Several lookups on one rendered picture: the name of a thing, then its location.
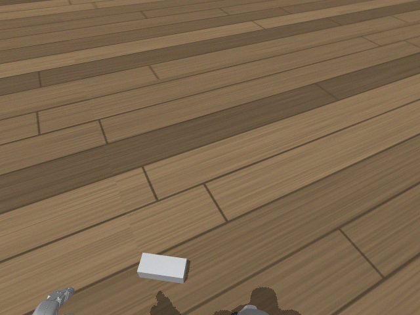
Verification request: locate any left robot hand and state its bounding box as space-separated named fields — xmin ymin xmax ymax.
xmin=32 ymin=287 xmax=75 ymax=315

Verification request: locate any carton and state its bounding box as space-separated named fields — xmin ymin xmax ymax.
xmin=137 ymin=253 xmax=187 ymax=284

